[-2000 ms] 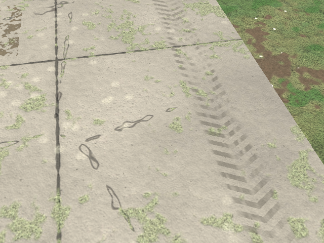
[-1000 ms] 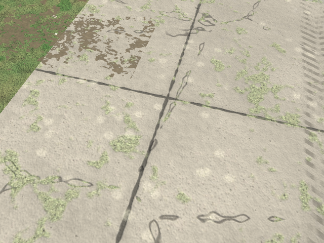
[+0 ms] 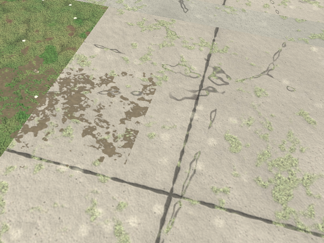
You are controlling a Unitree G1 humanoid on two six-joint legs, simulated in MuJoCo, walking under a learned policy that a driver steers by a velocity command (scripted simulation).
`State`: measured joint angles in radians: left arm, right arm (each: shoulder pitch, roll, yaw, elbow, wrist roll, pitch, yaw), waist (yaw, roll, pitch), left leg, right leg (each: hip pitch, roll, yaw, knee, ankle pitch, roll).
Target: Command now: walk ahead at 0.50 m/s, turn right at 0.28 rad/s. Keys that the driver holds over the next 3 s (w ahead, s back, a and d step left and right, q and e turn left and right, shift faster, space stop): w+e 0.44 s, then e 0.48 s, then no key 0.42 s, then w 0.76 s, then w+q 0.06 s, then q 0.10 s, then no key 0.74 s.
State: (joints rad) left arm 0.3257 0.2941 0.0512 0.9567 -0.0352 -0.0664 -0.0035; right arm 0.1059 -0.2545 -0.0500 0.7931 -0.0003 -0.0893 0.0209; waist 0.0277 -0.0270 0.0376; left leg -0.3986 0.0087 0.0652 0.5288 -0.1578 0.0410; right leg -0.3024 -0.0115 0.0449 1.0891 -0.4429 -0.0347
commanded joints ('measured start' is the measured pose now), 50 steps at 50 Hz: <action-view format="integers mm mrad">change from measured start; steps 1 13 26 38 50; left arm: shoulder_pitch -50 -259 -22 -122 -58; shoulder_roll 113 6 174 163 173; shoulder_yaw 36 18 81 77 73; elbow -85 -180 -239 -284 -282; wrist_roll -1 19 29 15 19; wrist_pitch -13 22 9 72 113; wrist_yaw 8 -27 -29 37 53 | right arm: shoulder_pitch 102 155 63 -48 10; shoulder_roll -101 -161 -154 -111 -135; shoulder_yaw -27 -48 -31 -26 -31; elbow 0 77 -34 -75 -104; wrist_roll -9 -9 39 -4 -19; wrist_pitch -15 -16 -44 32 46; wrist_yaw -6 -43 -25 -40 -34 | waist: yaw -58 -84 59 -11 -18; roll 142 56 -42 -72 118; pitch -71 51 -241 -165 -170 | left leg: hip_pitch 335 339 -346 -77 330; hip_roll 278 238 18 -12 287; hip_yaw -324 87 -152 -123 -427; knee -332 -428 869 188 -145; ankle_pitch -78 227 -369 73 412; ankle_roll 135 112 -55 -137 180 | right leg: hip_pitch -357 -373 528 74 -293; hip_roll -120 -105 -287 -84 74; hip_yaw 60 -30 472 198 119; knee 86 -374 -727 -700 171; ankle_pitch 123 532 729 799 -138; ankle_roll -13 14 -347 -171 109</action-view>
